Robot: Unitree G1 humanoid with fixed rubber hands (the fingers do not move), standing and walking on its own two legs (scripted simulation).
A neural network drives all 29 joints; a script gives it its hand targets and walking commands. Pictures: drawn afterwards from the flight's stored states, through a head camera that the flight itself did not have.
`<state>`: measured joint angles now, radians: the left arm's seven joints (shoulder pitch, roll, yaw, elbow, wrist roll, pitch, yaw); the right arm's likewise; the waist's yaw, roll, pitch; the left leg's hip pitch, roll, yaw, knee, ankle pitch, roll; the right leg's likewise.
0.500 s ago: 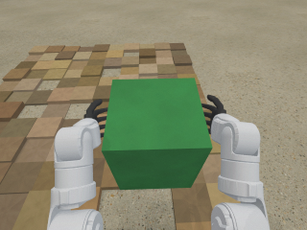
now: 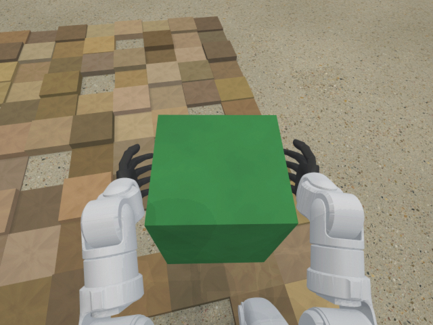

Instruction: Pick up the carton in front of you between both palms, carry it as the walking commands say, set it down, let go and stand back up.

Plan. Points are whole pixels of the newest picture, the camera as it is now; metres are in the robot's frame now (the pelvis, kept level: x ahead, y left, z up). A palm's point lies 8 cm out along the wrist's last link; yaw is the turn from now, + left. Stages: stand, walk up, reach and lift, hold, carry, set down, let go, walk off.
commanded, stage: carry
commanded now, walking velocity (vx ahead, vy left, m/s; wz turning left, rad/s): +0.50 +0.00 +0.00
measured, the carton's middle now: (216, 196) +0.36 -0.02 +0.01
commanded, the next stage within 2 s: none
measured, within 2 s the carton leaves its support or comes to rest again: neither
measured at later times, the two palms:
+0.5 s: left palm (118, 32) +0.67 +0.16 +0.17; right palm (254, 19) +0.71 -0.14 +0.18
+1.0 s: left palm out of the picture +0.99 +0.16 +0.18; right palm out of the picture +0.98 -0.14 +0.19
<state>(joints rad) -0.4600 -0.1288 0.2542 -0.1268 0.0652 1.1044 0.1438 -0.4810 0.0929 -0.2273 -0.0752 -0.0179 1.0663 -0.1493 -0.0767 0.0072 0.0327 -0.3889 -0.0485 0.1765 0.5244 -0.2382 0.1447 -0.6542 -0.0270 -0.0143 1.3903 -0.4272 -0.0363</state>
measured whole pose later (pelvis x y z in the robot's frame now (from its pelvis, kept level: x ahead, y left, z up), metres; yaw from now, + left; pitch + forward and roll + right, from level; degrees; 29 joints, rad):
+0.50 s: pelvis +0.34 -0.04 +0.03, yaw +3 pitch +4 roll -1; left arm -0.64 -0.05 0.23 -0.10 -0.02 1.23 0.19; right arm -0.63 0.09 -0.31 -0.15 -0.04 1.23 -0.16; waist 0.09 0.01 -0.01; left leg -0.68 0.00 0.00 1.30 -0.46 0.06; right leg -0.43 0.04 -0.09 0.59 -0.23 -0.08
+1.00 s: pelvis +0.63 +0.02 +0.04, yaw +1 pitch +7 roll -2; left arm -0.65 -0.09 0.29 -0.17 0.04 1.23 0.16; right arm -0.64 0.07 -0.28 -0.14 0.00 1.19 -0.18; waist -0.07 0.01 -0.03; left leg -0.28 0.01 0.08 0.49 -0.33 0.05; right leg -0.62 0.00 -0.06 0.76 -0.31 -0.03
